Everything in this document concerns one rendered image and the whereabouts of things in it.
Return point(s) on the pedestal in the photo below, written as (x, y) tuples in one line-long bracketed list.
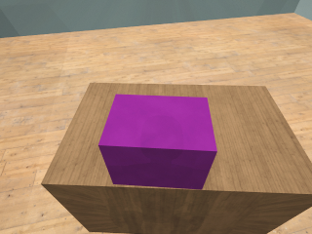
[(260, 178)]

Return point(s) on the carton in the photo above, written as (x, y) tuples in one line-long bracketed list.
[(158, 141)]

